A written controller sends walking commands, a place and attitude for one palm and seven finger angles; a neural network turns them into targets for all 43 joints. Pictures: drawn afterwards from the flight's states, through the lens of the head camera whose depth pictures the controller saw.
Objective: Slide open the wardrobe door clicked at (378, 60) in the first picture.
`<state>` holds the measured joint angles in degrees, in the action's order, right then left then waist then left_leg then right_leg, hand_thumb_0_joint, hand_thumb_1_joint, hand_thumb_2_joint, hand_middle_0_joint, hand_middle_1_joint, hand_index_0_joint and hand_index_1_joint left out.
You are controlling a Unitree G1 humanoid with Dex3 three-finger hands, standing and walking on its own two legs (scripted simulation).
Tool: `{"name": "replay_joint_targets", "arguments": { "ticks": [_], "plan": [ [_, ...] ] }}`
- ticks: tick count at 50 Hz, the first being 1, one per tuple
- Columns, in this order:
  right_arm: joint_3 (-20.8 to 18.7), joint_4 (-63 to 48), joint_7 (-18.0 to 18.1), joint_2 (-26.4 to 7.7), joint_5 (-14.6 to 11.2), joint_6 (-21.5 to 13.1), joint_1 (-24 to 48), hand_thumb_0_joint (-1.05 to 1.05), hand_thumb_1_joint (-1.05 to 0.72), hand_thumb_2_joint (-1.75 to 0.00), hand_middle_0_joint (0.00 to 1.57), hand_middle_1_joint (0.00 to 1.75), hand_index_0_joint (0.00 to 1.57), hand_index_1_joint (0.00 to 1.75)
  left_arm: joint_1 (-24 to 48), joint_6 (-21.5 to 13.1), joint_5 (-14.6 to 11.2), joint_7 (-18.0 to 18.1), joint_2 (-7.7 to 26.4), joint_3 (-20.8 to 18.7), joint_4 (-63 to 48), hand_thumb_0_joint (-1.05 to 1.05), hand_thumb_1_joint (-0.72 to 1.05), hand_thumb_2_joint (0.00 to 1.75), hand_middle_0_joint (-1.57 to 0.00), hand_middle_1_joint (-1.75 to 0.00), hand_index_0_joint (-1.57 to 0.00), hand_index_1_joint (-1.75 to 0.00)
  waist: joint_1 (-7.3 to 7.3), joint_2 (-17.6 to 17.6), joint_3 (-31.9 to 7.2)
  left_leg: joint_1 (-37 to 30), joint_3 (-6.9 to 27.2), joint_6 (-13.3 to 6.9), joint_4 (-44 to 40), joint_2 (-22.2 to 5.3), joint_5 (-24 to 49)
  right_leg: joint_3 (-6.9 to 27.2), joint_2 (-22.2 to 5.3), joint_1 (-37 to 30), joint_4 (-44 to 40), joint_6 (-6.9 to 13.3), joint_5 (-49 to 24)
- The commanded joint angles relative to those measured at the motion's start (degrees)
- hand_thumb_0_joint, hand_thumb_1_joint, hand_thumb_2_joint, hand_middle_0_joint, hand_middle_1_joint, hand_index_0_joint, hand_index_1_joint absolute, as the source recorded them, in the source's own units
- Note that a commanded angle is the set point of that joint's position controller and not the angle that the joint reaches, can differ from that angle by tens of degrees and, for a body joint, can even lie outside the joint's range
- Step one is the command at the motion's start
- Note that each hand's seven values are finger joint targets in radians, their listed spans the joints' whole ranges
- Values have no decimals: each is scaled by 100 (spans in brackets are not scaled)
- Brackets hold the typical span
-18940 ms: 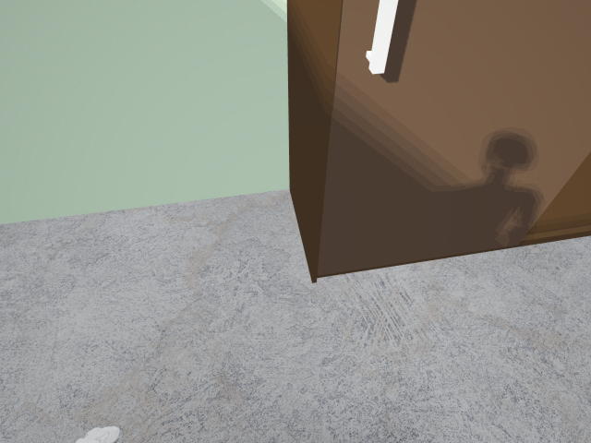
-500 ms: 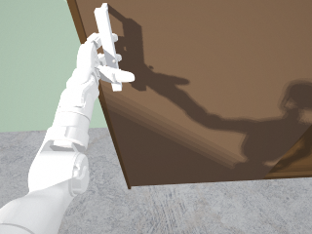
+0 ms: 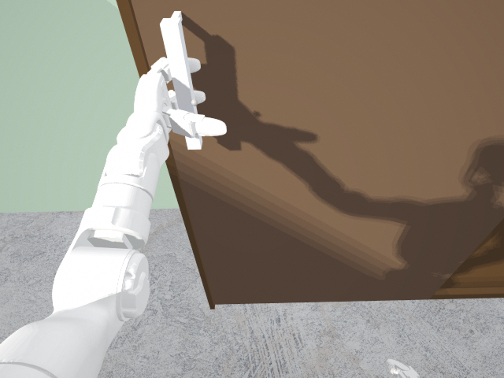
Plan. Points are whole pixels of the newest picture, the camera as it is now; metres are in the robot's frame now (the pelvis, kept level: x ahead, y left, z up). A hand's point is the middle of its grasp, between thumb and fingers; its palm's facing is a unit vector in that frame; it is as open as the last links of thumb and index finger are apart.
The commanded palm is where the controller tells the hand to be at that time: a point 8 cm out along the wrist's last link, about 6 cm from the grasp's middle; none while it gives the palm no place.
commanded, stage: slide the fingers in behind the handle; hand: left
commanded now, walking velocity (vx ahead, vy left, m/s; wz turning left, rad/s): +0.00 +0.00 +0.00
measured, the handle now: (186, 86) +0.52 +0.13 +0.23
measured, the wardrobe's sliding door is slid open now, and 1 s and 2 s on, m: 0.00 0.00 0.00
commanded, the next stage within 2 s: grip the handle and tug to test in 0.24 s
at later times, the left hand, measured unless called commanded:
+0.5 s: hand (194, 103) +0.45 +0.10 +0.24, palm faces +0.03 -1.00 +0.01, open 13.5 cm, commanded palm +0.43 +0.15 +0.24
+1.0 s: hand (194, 101) +0.46 +0.10 +0.24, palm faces +0.04 -1.00 +0.00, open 6.2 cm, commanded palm +0.44 +0.15 +0.24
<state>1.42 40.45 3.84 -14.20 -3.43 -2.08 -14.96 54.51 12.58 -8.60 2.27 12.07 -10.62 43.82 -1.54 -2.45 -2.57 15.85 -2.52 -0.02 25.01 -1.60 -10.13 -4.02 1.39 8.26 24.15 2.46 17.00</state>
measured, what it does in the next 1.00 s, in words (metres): stands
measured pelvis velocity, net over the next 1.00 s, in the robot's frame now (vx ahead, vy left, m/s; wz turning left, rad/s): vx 0.00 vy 0.01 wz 0.00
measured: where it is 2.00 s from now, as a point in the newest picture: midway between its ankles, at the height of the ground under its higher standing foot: outside the picture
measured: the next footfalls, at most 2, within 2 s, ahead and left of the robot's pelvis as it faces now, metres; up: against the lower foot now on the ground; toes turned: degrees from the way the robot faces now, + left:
none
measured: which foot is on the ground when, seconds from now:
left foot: down 0.00-1.00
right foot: down 0.00-1.00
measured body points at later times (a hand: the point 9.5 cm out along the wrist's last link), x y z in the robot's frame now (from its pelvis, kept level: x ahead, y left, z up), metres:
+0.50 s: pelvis +0.00 +0.01 +0.00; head -0.01 -0.01 +0.45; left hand +0.45 +0.16 +0.24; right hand +0.10 -0.24 -0.12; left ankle +0.03 +0.12 -0.74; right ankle -0.05 -0.09 -0.74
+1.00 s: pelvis +0.00 +0.01 +0.00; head +0.00 -0.01 +0.45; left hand +0.45 +0.16 +0.24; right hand +0.10 -0.24 -0.12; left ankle +0.03 +0.12 -0.74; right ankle -0.05 -0.09 -0.74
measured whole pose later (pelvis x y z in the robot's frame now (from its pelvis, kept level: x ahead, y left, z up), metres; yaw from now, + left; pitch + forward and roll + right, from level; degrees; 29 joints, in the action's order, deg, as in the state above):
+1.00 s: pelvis +0.00 +0.01 +0.00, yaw +0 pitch +1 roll +0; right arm 1.3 41.7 3.7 -13.9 -3.4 -2.8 -16.5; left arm 55.3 12.6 -8.3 4.3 11.6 -9.4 43.7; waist -1.7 -2.3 -2.3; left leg 16.0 -2.8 -0.5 25.2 -1.2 -10.3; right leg -3.7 0.9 8.4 24.0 1.9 16.8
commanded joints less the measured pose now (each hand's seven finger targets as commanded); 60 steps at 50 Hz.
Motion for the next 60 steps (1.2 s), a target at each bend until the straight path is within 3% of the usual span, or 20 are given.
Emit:
{"name": "replay_joint_targets", "arguments": {
  "ticks": [1, 2, 4, 8, 11, 17, 19, 21, 27, 29, 35, 38, 39, 42, 47, 52, 53, 56, 59, 60],
  "plan": [
    [-233, -700, 52, -665, 9, -203, 199, 0, -90, -90, 20, 30, 20, 30, 3241, -466, -12, -28, 947, -61, -1438, 0, -50, 30, -30, -120, -30, -120, -78, 441, -1749, -1410, 155, -340, 77, 201, 1346, 309, -65, 182, -278, -190, -2529],
    [-228, -710, 32, -644, 5, -219, 207, 0, -90, -90, 20, 30, 20, 30, 3241, -465, -16, -31, 792, 42, -1504, 0, -50, 30, -30, -120, -30, -120, -80, 383, -1772, -1471, 170, -332, 92, 201, 1400, 291, -54, 210, -264, -174, -2535],
    [-243, -718, 34, -683, 11, -204, 224, 0, -90, -90, 20, 30, 20, 30, 3087, -468, -44, -5, 1019, -169, -1548, 0, -50, 30, -30, -120, -30, -120, -18, 522, -1867, -1467, 184, -337, 84, 190, 1483, 283, -55, 82, -255, -175, -2613],
    [-244, -753, 39, -694, 15, -171, 248, 0, -90, -90, 20, 30, 20, 30, 2880, -393, -36, 10, 978, -147, -1553, 0, -50, 30, -30, -120, -30, -120, 28, 581, -1814, -1400, 162, -337, 62, 201, 1499, 256, -55, -13, -256, -177, -2602],
    [-232, -716, 43, -640, -5, -178, 263, 0, -90, -90, 20, 30, 20, 30, 3151, -324, -10, 19, 710, 97, -1600, 0, -50, 30, -30, -120, -30, -120, -88, 447, -1658, -1489, 174, -332, 85, 186, 1376, 271, -35, 282, -296, -179, -2427],
    [-238, -653, 57, -664, 26, -193, 192, 0, -90, -90, 20, 30, 20, 30, 3275, -296, -13, 82, 789, 13, -1523, 0, -50, 30, -30, -120, -30, -120, -90, 543, -1724, -1496, 234, -311, 55, 165, 1337, 242, -23, 285, -291, -158, -2275],
    [-246, -679, 62, -682, 23, -194, 234, 0, -90, -90, 20, 30, 20, 30, 3118, -324, -28, 87, 916, -109, -1510, 0, -41, 34, -31, -121, -31, -121, -24, 535, -1768, -1471, 219, -328, 44, 172, 1381, 262, -33, 185, -297, -157, -2323],
    [-231, -652, 64, -640, 26, -209, 207, 0, -90, -90, 20, 30, 20, 30, 3274, -329, -3, 82, 731, 53, -1484, 0, -31, 38, -32, -123, -32, -123, -97, 470, -1701, -1503, 216, -315, 54, 167, 1327, 251, -26, 298, -307, -158, -2249],
    [-249, -684, 37, -642, 13, -249, 215, 0, -90, -90, 20, 30, 20, 30, 3198, -379, -14, 97, 622, 127, -1628, 0, -3, 50, -35, -127, -35, -127, -68, 348, -1843, -1630, 240, -295, 64, 144, 1438, 239, -7, 305, -279, -129, -2254],
    [-250, -665, 47, -676, 14, -234, 207, 0, -90, -90, 20, 30, 20, 30, 3140, -375, -25, 107, 724, 61, -1546, 0, 6, 54, -36, -128, -36, -128, -77, 507, -1784, -1549, 239, -307, 33, 142, 1379, 240, -14, 244, -313, -145, -2228],
    [-241, -625, 50, -662, 19, -270, 173, 0, -90, -90, 20, 30, 20, 30, 3419, -369, -10, 137, 628, 153, -1524, 0, 34, 66, -39, -132, -39, -132, -119, 361, -1737, -1592, 266, -289, 26, 132, 1269, 235, -4, 397, -328, -132, -2030],
    [-255, -597, 59, -691, 38, -262, 97, 0, -90, -90, 20, 30, 20, 30, 3292, -355, -20, 149, 661, 95, -1311, 0, 48, 72, -41, -134, -41, -134, -115, 571, -1721, -1532, 271, -297, 21, 139, 1294, 210, -13, 304, -347, -141, -2039],
    [-254, -616, 55, -678, 19, -271, 156, 0, -90, -90, 20, 30, 20, 30, 3396, -385, -3, 138, 631, 152, -1462, 0, 53, 74, -41, -135, -41, -135, -117, 393, -1798, -1587, 266, -289, 27, 132, 1317, 231, -11, 361, -309, -135, -2076],
    [-241, -579, 44, -656, 15, -305, 119, 0, -90, -90, 20, 30, 20, 30, 3404, -370, -14, 114, 477, 259, -1304, 0, 67, 80, -43, -137, -43, -137, -158, 510, -1674, -1565, 280, -289, 47, 137, 1243, 220, 8, 477, -330, -141, -2018],
    [-254, -603, 32, -653, 24, -322, 138, 0, -90, -90, 20, 30, 20, 30, 3316, -416, -20, 97, 617, 139, -1487, 0, 90, 90, -45, -140, -45, -140, -96, 411, -1910, -1648, 248, -288, 70, 140, 1465, 234, 0, 321, -288, -131, -2247],
    [-241, -587, 52, -668, 20, -279, 106, 0, -90, -90, 20, 30, 20, 30, 3288, -351, -16, 68, 742, 42, -1256, 0, 90, 90, -45, -140, -45, -140, -120, 488, -1624, -1449, 207, -307, 52, 146, 1327, 250, -12, 371, -330, -159, -2237],
    [-258, -596, 58, -707, 37, -253, 68, 0, -90, -90, 20, 30, 20, 30, 3246, -376, -6, 89, 856, -29, -1277, 0, 90, 90, -45, -140, -45, -140, -75, 601, -1731, -1430, 224, -308, 38, 159, 1375, 225, -29, 175, -325, -149, -2238],
    [-241, -596, 53, -653, 23, -268, 106, 0, -90, -90, 20, 30, 20, 30, 3430, -357, 15, 102, 630, 145, -1326, 0, 90, 90, -45, -140, -45, -140, -132, 391, -1697, -1520, 240, -296, 62, 153, 1322, 239, -12, 396, -314, -144, -2163],
    [-248, -596, 72, -695, 26, -241, 96, 0, -90, -90, 20, 30, 20, 30, 3299, -358, -6, 107, 826, -10, -1223, 0, 90, 90, -45, -140, -45, -140, -116, 613, -1673, -1425, 228, -321, 39, 155, 1311, 251, -24, 309, -333, -166, -2211],
    [-254, -598, 69, -684, 28, -246, 105, 0, -90, -90, 20, 30, 20, 30, 3464, -385, 18, 94, 812, 34, -1349, 0, 90, 90, -45, -140, -45, -140, -134, 458, -1771, -1490, 212, -317, 67, 163, 1351, 272, -31, 314, -311, -159, -2269]
  ]
}}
